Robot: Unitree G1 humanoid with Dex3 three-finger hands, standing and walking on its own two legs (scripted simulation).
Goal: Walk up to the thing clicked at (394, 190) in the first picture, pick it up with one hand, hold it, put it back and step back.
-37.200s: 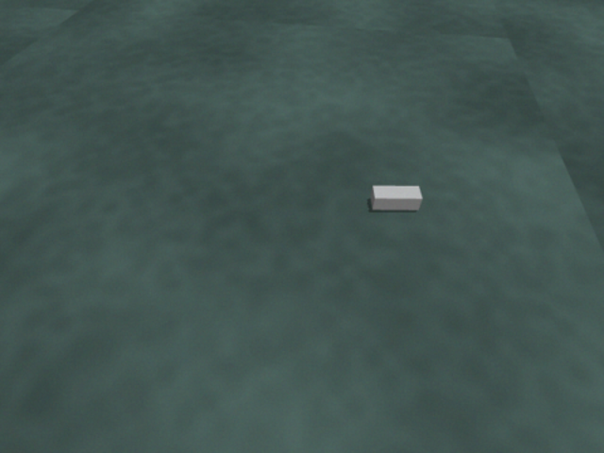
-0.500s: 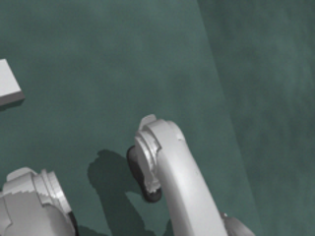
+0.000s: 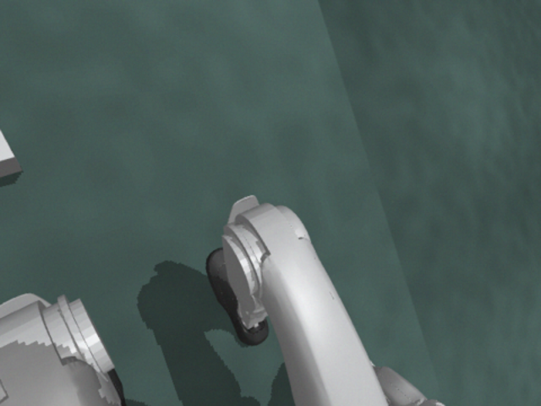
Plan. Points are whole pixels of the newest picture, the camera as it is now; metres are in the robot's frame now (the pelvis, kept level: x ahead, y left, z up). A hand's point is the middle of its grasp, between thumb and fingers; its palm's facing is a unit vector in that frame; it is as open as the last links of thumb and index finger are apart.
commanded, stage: open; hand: left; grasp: from above
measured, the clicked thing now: out of the picture +0.50 +0.27 -0.27
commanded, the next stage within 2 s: withdraw in 0.94 s
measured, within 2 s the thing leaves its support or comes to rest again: rests again in 1.38 s
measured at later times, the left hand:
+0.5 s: hand out of the picture +0.50 +0.26 -0.25, palm faces -0.43 -0.11 -0.90, open 13.3 cm
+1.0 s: hand out of the picture +0.50 +0.27 -0.24, palm faces -0.44 -0.10 -0.89, open 13.8 cm
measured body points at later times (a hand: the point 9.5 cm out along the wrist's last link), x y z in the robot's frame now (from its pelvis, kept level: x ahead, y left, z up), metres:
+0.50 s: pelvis +0.00 +0.00 +0.01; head +0.30 +0.11 +0.32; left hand +0.52 +0.27 -0.19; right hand +0.01 -0.25 -0.03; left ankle +0.06 +0.12 -0.27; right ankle +0.14 -0.15 -0.27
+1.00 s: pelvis +0.00 +0.00 +0.01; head +0.29 +0.12 +0.33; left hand +0.52 +0.27 -0.19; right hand +0.00 -0.24 -0.03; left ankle +0.06 +0.12 -0.27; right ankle +0.14 -0.15 -0.27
